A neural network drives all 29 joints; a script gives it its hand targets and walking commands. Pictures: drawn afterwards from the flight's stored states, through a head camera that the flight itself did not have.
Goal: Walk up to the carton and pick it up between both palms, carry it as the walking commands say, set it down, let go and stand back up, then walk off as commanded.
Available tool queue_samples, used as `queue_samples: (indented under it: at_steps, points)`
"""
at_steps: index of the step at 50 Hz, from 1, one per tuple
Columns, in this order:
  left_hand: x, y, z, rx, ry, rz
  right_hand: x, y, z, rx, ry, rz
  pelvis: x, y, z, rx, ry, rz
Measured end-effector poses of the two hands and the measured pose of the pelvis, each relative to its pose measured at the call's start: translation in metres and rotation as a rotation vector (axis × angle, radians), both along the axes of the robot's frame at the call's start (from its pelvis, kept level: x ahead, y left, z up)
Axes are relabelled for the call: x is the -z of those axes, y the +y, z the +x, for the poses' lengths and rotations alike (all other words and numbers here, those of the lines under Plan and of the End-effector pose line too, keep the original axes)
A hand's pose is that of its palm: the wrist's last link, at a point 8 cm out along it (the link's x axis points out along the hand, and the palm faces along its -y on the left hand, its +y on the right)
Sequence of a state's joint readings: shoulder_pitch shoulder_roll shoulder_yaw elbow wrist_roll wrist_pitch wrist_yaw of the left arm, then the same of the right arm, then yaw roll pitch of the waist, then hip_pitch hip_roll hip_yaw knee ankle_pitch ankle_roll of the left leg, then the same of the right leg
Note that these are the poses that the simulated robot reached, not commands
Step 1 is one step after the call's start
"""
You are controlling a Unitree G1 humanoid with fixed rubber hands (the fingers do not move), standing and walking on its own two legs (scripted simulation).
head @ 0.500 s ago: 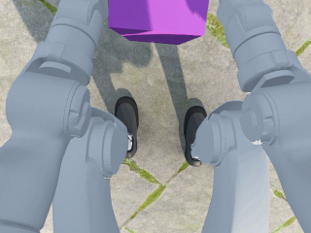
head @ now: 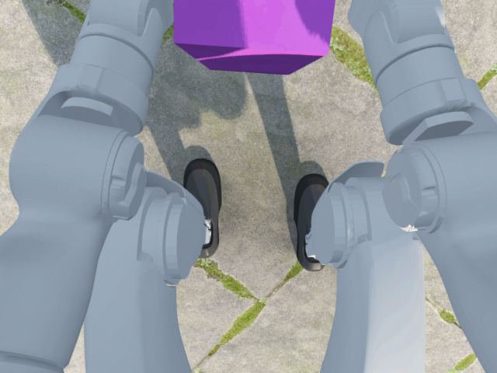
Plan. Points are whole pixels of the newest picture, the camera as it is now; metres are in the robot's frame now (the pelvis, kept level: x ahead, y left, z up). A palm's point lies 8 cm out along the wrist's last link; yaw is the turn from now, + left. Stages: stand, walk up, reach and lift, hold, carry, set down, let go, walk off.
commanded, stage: reach and lift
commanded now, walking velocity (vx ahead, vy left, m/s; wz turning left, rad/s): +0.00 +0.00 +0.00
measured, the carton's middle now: (254, 0) +0.53 +0.00 -0.23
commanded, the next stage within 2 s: none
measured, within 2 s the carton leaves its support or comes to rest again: leaves its support in 0.04 s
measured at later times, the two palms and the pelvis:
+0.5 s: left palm out of the picture +0.55 +0.10 -0.11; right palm out of the picture +0.53 -0.13 -0.10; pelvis -0.01 +0.00 +0.01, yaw -1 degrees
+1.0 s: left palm out of the picture +0.53 +0.10 -0.06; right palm out of the picture +0.53 -0.13 -0.03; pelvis -0.02 +0.01 +0.04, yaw -1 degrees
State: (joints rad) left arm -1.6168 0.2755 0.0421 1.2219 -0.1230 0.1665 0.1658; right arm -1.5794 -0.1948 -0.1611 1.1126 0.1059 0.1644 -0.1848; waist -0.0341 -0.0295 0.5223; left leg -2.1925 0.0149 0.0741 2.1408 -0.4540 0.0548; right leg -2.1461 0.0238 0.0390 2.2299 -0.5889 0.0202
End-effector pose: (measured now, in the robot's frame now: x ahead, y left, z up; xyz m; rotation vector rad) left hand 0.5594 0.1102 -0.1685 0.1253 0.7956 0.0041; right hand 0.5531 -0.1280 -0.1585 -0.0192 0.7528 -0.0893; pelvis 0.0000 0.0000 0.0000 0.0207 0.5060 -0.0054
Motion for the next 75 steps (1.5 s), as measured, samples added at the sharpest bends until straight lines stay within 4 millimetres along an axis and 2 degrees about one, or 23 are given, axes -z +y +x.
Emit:
queue_samples:
  at_steps: [8,18,23,28,37,45,56,68,75]
  points:
    - [-0.022,-0.004,0.013,-0.009,-0.066,-0.006,-0.03,0.002,0.014,0.071,-0.084,-0.05,-0.001,-0.002,-0.001,-0.001,-0.011,0.0]
    - [-0.05,-0.005,0.0,0.013,-0.04,0.006,-0.049,0.001,-0.01,0.083,-0.057,-0.048,-0.004,-0.003,-0.008,0.004,-0.082,0.0]
    - [-0.056,-0.007,-0.008,0.029,-0.031,0.008,-0.055,0.0,-0.021,0.122,-0.048,-0.026,-0.005,-0.002,-0.011,0.007,-0.106,-0.007]
    - [-0.058,-0.009,-0.007,0.039,-0.033,0.002,-0.061,-0.003,-0.021,0.136,-0.051,-0.028,-0.007,0.0,-0.011,0.009,-0.109,-0.016]
    - [-0.078,-0.011,-0.005,0.048,-0.085,-0.004,-0.088,-0.004,-0.015,0.16,-0.106,-0.012,-0.011,0.003,-0.013,0.01,-0.126,-0.027]
    - [-0.09,-0.009,-0.021,0.041,-0.062,-0.009,-0.108,-0.002,-0.024,0.149,-0.083,-0.017,-0.025,0.004,-0.016,0.01,-0.149,-0.031]
    - [-0.131,-0.009,-0.025,0.023,-0.083,-0.025,-0.149,-0.001,-0.028,0.144,-0.109,-0.021,-0.048,0.006,-0.019,0.01,-0.188,-0.036]
    - [-0.162,-0.009,-0.038,0.024,-0.083,-0.03,-0.177,-0.002,-0.044,0.152,-0.112,-0.018,-0.071,0.008,-0.021,0.009,-0.224,-0.042]
    - [-0.186,-0.009,-0.043,0.022,-0.09,-0.03,-0.202,-0.001,-0.049,0.149,-0.12,-0.021,-0.085,0.009,-0.023,0.009,-0.254,-0.044]
